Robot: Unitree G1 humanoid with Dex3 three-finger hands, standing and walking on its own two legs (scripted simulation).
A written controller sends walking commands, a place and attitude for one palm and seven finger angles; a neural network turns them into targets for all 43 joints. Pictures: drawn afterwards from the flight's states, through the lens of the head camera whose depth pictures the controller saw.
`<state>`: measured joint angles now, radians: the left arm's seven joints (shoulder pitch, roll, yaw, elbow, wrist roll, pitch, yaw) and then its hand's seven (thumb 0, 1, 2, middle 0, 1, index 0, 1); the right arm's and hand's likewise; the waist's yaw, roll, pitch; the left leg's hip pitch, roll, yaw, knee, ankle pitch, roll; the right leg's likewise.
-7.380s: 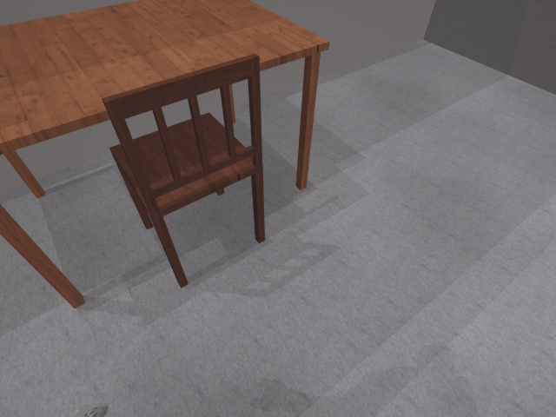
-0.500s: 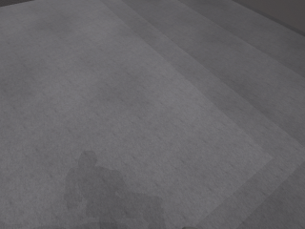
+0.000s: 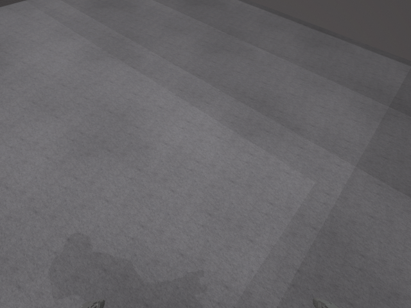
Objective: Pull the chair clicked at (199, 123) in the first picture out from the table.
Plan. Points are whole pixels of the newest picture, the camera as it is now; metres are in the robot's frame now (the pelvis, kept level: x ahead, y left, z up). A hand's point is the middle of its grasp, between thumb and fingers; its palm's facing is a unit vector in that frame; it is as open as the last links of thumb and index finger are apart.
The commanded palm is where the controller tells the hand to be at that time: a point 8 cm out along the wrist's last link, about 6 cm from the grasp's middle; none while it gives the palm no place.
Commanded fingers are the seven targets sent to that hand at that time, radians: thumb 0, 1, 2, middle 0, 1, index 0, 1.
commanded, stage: turn to face it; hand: left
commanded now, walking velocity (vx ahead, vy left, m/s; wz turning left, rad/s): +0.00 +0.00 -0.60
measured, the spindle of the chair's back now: out of the picture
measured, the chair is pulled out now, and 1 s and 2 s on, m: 0.00 0.00 0.00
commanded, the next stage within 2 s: none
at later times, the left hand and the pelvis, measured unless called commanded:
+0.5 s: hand (145, 295) +0.16 +0.14 -0.15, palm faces -0.33 -0.91 -0.26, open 7.4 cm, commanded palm none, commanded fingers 0.00 0.90 0.90 -0.20 -0.30 -0.20 -0.30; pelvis -0.01 -0.02 -0.01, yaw -20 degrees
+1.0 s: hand (148, 293) +0.17 +0.13 -0.17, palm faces -0.52 -0.83 -0.21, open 7.4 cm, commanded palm none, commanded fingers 0.00 0.90 0.90 -0.20 -0.30 -0.20 -0.30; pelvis -0.01 +0.00 +0.00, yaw -37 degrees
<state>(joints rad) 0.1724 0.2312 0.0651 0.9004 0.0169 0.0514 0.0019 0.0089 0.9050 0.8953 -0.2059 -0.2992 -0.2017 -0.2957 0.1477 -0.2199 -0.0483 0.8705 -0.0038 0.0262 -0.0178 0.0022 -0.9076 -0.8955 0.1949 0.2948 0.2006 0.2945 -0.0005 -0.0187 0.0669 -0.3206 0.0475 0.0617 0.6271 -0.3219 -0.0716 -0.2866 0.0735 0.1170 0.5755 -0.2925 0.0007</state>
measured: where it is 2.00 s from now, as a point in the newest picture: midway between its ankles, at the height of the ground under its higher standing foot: outside the picture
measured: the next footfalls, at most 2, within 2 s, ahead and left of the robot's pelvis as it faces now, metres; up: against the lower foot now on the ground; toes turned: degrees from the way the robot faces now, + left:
right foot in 0.48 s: -0.02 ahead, -0.13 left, +0.00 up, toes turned -25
left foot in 0.94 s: +0.09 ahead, +0.06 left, +0.00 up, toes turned -31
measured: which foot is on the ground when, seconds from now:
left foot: down 0.00-0.48, up 0.50-0.92, down 0.94-1.00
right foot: down 0.00-0.02, up 0.04-0.46, down 0.48-0.94, up 0.96-1.00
